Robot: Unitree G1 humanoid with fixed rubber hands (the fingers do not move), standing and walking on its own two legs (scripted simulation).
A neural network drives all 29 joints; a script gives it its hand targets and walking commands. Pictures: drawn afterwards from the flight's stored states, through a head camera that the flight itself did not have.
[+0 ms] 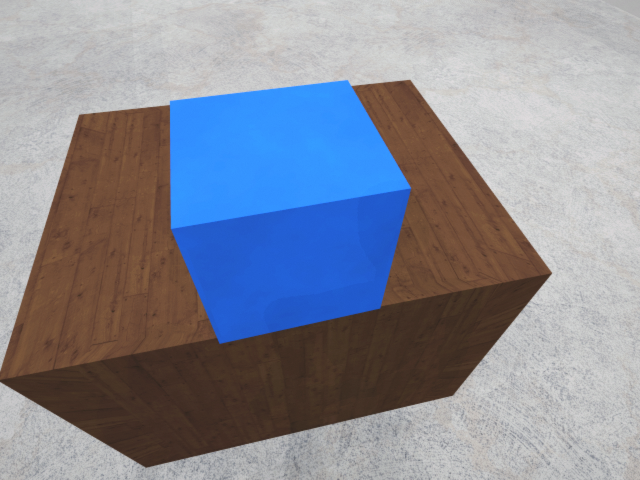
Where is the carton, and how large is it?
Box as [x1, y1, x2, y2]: [170, 80, 410, 343]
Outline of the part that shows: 347,80 170,101 171,229 219,343 380,307 410,187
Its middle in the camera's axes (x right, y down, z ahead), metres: -0.06 -0.04 +0.61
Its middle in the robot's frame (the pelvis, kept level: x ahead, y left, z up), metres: +0.49 +0.06 +0.03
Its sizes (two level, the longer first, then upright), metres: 0.269 0.255 0.274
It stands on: a pedestal, 0.67 m high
